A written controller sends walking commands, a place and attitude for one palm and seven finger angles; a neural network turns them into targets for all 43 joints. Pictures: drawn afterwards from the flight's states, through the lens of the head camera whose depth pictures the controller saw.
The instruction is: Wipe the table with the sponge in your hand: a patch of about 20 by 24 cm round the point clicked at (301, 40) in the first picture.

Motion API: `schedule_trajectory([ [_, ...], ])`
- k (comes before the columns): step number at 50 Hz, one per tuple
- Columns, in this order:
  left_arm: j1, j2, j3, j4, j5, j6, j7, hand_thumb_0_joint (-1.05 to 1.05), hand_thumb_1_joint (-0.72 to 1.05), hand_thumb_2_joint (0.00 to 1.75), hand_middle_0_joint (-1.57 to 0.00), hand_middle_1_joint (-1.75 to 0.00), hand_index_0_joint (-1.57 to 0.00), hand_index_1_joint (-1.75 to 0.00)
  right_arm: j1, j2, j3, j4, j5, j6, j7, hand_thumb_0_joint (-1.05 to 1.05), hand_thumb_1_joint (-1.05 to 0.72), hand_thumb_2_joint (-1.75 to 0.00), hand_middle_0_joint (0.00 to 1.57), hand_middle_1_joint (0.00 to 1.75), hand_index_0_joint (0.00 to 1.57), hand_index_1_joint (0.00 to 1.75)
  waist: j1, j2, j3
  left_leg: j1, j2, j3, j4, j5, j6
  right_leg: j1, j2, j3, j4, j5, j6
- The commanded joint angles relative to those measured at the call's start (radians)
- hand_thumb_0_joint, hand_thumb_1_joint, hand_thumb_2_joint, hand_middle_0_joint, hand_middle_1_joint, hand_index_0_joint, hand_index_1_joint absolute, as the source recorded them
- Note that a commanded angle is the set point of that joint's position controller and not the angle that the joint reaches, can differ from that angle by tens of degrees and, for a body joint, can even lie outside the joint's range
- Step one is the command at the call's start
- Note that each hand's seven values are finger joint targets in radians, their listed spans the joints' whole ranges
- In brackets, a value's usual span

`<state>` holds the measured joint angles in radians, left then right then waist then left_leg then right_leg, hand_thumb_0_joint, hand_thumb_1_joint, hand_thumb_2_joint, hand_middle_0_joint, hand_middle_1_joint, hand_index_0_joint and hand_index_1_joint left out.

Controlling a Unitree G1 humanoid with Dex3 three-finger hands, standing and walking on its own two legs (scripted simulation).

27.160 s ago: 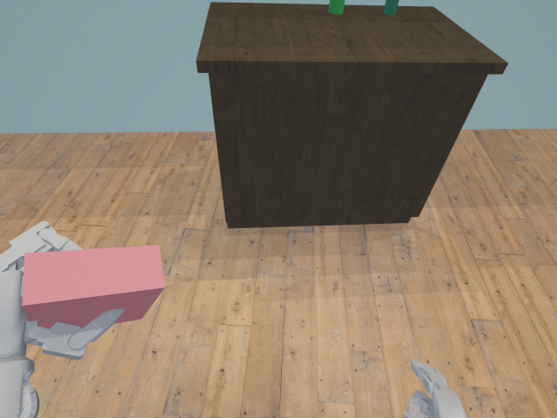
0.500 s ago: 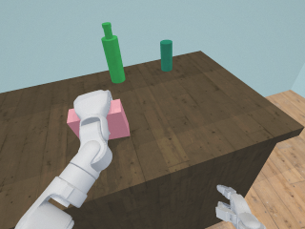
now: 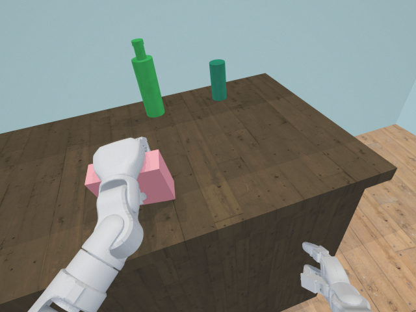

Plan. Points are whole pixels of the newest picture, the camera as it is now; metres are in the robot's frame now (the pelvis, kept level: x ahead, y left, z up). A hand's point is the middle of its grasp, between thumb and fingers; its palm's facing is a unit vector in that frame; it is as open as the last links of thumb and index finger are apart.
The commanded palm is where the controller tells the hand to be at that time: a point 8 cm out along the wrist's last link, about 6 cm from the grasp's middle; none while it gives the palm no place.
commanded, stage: wipe back along the third lane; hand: left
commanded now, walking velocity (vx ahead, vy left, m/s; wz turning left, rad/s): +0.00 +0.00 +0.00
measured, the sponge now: (137, 187) +0.33 +0.19 +0.11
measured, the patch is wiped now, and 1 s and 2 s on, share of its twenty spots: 1.00 1.00 1.00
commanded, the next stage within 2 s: slide back across to the middle lane in 0.14 s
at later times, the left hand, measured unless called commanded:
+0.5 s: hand (127, 184) +0.29 +0.18 +0.16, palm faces +0.25 -0.23 -0.94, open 8.8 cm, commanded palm +0.23 +0.19 +0.19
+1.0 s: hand (98, 190) +0.26 +0.23 +0.17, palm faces +0.23 -0.20 -0.95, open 8.8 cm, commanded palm +0.23 +0.24 +0.22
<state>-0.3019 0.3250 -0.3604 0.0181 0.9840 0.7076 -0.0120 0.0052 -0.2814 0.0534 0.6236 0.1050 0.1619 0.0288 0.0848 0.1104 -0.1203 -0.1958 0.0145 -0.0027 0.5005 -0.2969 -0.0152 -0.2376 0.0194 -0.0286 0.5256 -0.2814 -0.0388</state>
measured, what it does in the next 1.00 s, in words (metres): stands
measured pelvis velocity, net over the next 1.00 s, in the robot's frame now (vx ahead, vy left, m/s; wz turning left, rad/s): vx -0.02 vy -0.01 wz -0.02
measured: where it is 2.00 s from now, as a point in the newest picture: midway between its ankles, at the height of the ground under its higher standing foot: outside the picture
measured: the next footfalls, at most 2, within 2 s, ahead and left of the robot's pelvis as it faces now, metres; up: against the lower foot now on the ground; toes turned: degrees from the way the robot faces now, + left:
none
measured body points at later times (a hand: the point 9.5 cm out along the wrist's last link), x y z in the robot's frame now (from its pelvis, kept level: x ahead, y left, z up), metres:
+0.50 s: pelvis -0.01 +0.00 +0.00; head -0.05 -0.05 +0.44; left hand +0.27 +0.19 +0.21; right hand +0.25 -0.20 -0.06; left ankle -0.02 +0.13 -0.74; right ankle +0.00 -0.09 -0.74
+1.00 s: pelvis -0.02 -0.01 +0.00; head -0.06 -0.06 +0.45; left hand +0.25 +0.23 +0.22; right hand +0.23 -0.21 -0.07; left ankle -0.02 +0.13 -0.74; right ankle +0.00 -0.09 -0.74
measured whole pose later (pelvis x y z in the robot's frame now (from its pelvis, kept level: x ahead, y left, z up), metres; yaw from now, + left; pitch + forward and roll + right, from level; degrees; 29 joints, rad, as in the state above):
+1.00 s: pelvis -0.02 -0.01 +0.00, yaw -1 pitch -3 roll +1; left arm -0.09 0.47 -0.15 -0.26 0.82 0.64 -0.06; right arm 0.03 -0.27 0.08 0.59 0.09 0.12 -0.04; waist 0.10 0.11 -0.07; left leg -0.17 0.03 0.01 0.49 -0.28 -0.03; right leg -0.22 0.04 -0.02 0.53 -0.26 -0.05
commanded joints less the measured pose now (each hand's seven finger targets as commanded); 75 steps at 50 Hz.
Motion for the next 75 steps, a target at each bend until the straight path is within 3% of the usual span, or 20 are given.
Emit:
schedule_trajectory([
  [1, -0.056, -0.008, 0.037, -0.106, -0.091, 0.01, -0.05, 0.0, 0.1, 1.3, -1.2, -1.6, -1.2, -1.6, -0.266, -0.062, -0.026, -0.197, 0.002, -0.054, 0.001, 0.0, -0.9, -0.9, 0.2, 0.3, 0.2, 0.3, 0.005, -0.236, -0.074, -0.034, -0.037, 0.039, -0.041, 0.223, 0.05, 0.101, 0.005, 0.02, -0.092, 0.266, -0.001],
  [11, 0.029, -0.042, 0.001, -0.206, -0.093, -0.011, -0.037, 0.0, 0.1, 1.3, -1.2, -1.6, -1.2, -1.6, -0.268, -0.053, -0.026, -0.212, 0.002, -0.047, 0.004, 0.0, -0.9, -0.9, 0.2, 0.3, 0.2, 0.3, 0.003, -0.205, -0.056, -0.017, -0.035, 0.04, -0.033, 0.222, 0.049, 0.079, 0.008, 0.027, -0.094, 0.247, -0.003],
  [17, 0.035, 0.093, 0.139, -0.28, -0.099, -0.019, -0.016, 0.0, 0.1, 1.3, -1.2, -1.6, -1.2, -1.6, -0.271, -0.058, -0.025, -0.216, -0.005, -0.043, -0.012, 0.0, -0.9, -0.9, 0.2, 0.3, 0.2, 0.3, 0.019, -0.202, -0.073, -0.013, -0.032, 0.031, -0.037, 0.228, 0.047, 0.1, 0.012, 0.052, -0.093, 0.247, -0.009],
  [19, 0.024, 0.057, 0.104, -0.291, -0.098, -0.022, -0.015, 0.0, 0.1, 1.3, -1.2, -1.6, -1.2, -1.6, -0.271, -0.051, -0.021, -0.219, -0.003, -0.045, -0.015, 0.0, -0.9, -0.9, 0.2, 0.3, 0.2, 0.3, 0.013, -0.196, -0.06, -0.013, -0.03, 0.031, -0.039, 0.234, 0.046, 0.09, 0.011, 0.038, -0.086, 0.239, -0.009],
  [22, 0.048, 0.14, 0.187, -0.337, -0.103, -0.025, -0.011, 0.0, 0.1, 1.3, -1.2, -1.6, -1.2, -1.6, -0.266, -0.057, -0.023, -0.224, -0.007, -0.043, -0.022, 0.0, -0.9, -0.9, 0.2, 0.3, 0.2, 0.3, 0.026, -0.172, -0.078, -0.005, -0.029, 0.025, -0.042, 0.245, 0.046, 0.104, 0.013, 0.055, -0.086, 0.241, -0.015],
  [23, 0.041, 0.11, 0.158, -0.358, -0.104, -0.025, -0.011, 0.0, 0.1, 1.3, -1.2, -1.6, -1.2, -1.6, -0.266, -0.051, -0.021, -0.235, -0.008, -0.045, -0.023, 0.0, -0.9, -0.9, 0.2, 0.3, 0.2, 0.3, 0.026, -0.168, -0.095, -0.005, -0.033, 0.031, -0.038, 0.258, 0.049, 0.122, 0.009, 0.046, -0.076, 0.257, -0.013],
  [27, 0.057, 0.185, 0.232, -0.397, -0.114, -0.03, -0.008, 0.0, 0.1, 1.3, -1.2, -1.6, -1.2, -1.6, -0.258, -0.057, -0.022, -0.234, -0.009, -0.048, -0.033, 0.0, -0.9, -0.9, 0.2, 0.3, 0.2, 0.3, 0.03, -0.146, -0.077, 0.003, -0.028, 0.019, -0.044, 0.246, 0.045, 0.103, 0.016, 0.063, -0.088, 0.22, -0.02],
  [36, 0.028, 0.21, 0.249, -0.436, -0.127, -0.04, -0.013, 0.0, 0.1, 1.3, -1.2, -1.6, -1.2, -1.6, -0.242, -0.056, -0.018, -0.24, -0.011, -0.065, -0.051, 0.0, -0.9, -0.9, 0.2, 0.3, 0.2, 0.3, 0.027, -0.119, -0.058, 0.013, -0.029, 0.016, -0.05, 0.236, 0.045, 0.08, 0.013, 0.066, -0.103, 0.169, -0.024],
  [42, -0.027, 0.304, 0.326, -0.453, -0.126, -0.06, -0.014, 0.0, 0.1, 1.3, -1.2, -1.6, -1.2, -1.6, -0.234, -0.06, -0.017, -0.241, -0.014, -0.094, -0.067, 0.0, -0.9, -0.9, 0.2, 0.3, 0.2, 0.3, 0.037, -0.104, -0.101, 0.03, -0.037, 0.004, -0.057, 0.229, 0.045, 0.1, 0.012, 0.09, -0.115, 0.137, -0.029],
  [45, 0.012, 0.325, 0.347, -0.396, -0.123, -0.058, -0.022, 0.0, 0.1, 1.3, -1.2, -1.6, -1.2, -1.6, -0.23, -0.065, -0.016, -0.229, -0.021, -0.099, -0.073, 0.0, -0.9, -0.9, 0.2, 0.3, 0.2, 0.3, 0.04, -0.148, -0.08, 0.012, -0.041, 0.008, -0.045, 0.235, 0.047, 0.099, 0.007, 0.098, -0.117, 0.157, -0.022],
  [47, -0.001, 0.358, 0.372, -0.414, -0.127, -0.062, -0.03, 0.0, 0.1, 1.3, -1.2, -1.6, -1.2, -1.6, -0.234, -0.068, -0.013, -0.23, -0.018, -0.104, -0.075, 0.0, -0.9, -0.9, 0.2, 0.3, 0.2, 0.3, 0.041, -0.1, -0.08, 0.017, -0.043, 0.004, -0.053, 0.221, 0.043, 0.094, 0.006, 0.108, -0.125, 0.129, -0.024],
  [55, -0.181, 0.328, 0.285, -0.178, -0.08, -0.088, -0.083, 0.0, 0.1, 1.3, -1.2, -1.6, -1.2, -1.6, -0.212, -0.076, -0.008, -0.183, -0.017, -0.157, -0.107, 0.0, -0.9, -0.9, 0.2, 0.3, 0.2, 0.3, 0.005, -0.134, -0.038, 0.003, -0.049, 0.0, -0.06, 0.144, 0.048, 0.037, -0.008, 0.085, -0.161, 0.041, -0.012],
  [58, -0.26, 0.338, 0.27, -0.193, -0.048, -0.123, -0.104, 0.0, 0.1, 1.3, -1.2, -1.6, -1.2, -1.6, -0.205, -0.073, -0.011, -0.187, -0.019, -0.18, -0.108, 0.0, -0.9, -0.9, 0.2, 0.3, 0.2, 0.3, 0.013, -0.093, -0.124, 0.021, -0.057, -0.003, -0.068, 0.173, 0.052, 0.09, -0.013, 0.07, -0.14, 0.084, -0.019],
  [61, -0.256, 0.367, 0.29, -0.084, -0.021, -0.142, -0.123, 0.0, 0.1, 1.3, -1.2, -1.6, -1.2, -1.6, -0.198, -0.081, -0.011, -0.153, -0.027, -0.179, -0.105, 0.0, -0.9, -0.9, 0.2, 0.3, 0.2, 0.3, 0.01, -0.138, -0.092, 0.003, -0.054, -0.002, -0.068, 0.184, 0.051, 0.089, -0.015, 0.074, -0.142, 0.127, -0.014],
  [62, -0.262, 0.399, 0.318, -0.085, -0.018, -0.153, -0.125, 0.0, 0.1, 1.3, -1.2, -1.6, -1.2, -1.6, -0.202, -0.085, -0.015, -0.153, -0.029, -0.183, -0.107, 0.0, -0.9, -0.9, 0.2, 0.3, 0.2, 0.3, 0.018, -0.136, -0.108, 0.009, -0.055, -0.006, -0.074, 0.174, 0.052, 0.1, -0.011, 0.086, -0.146, 0.11, -0.017],
  [65, -0.241, 0.358, 0.319, -0.05, -0.05, -0.204, -0.124, 0.0, 0.1, 1.3, -1.2, -1.6, -1.2, -1.6, -0.181, -0.077, -0.018, -0.154, -0.033, -0.193, -0.108, 0.0, -0.9, -0.9, 0.2, 0.3, 0.2, 0.3, 0.021, -0.18, -0.113, 0.006, -0.055, 0.002, -0.07, 0.197, 0.055, 0.12, -0.017, 0.061, -0.142, 0.166, -0.008],
  [67, -0.254, 0.392, 0.353, -0.051, -0.048, -0.227, -0.114, 0.0, 0.1, 1.3, -1.2, -1.6, -1.2, -1.6, -0.179, -0.083, -0.021, -0.145, -0.032, -0.194, -0.108, 0.0, -0.9, -0.9, 0.2, 0.3, 0.2, 0.3, 0.021, -0.128, -0.105, 0.018, -0.053, -0.004, -0.083, 0.196, 0.047, 0.109, -0.012, 0.071, -0.151, 0.152, -0.017],
  [68, -0.267, 0.344, 0.316, -0.043, -0.053, -0.234, -0.11, 0.0, 0.1, 1.3, -1.2, -1.6, -1.2, -1.6, -0.175, -0.075, -0.018, -0.156, -0.033, -0.198, -0.107, 0.0, -0.9, -0.9, 0.2, 0.3, 0.2, 0.3, 0.019, -0.151, -0.101, 0.006, -0.054, 0.001, -0.081, 0.202, 0.048, 0.117, -0.015, 0.05, -0.145, 0.168, -0.013],
  [72, -0.323, 0.396, 0.343, 0.051, -0.04, -0.237, -0.097, 0.0, 0.1, 1.3, -1.2, -1.6, -1.2, -1.6, -0.161, -0.093, -0.025, -0.127, -0.03, -0.192, -0.114, 0.0, -0.9, -0.9, 0.2, 0.3, 0.2, 0.3, 0.003, -0.149, -0.059, 0.006, -0.051, 0.003, -0.096, 0.157, 0.045, 0.075, -0.012, 0.067, -0.179, 0.097, -0.013],
  [75, -0.35, 0.358, 0.303, 0.13, -0.029, -0.239, -0.1, 0.0, 0.1, 1.3, -1.2, -1.6, -1.2, -1.6, -0.139, -0.094, -0.027, -0.119, -0.028, -0.19, -0.119, 0.0, -0.9, -0.9, 0.2, 0.3, 0.2, 0.3, -0.003, -0.163, -0.069, -0.002, -0.052, 0.004, -0.1, 0.167, 0.046, 0.083, -0.014, 0.044, -0.174, 0.115, -0.013],
])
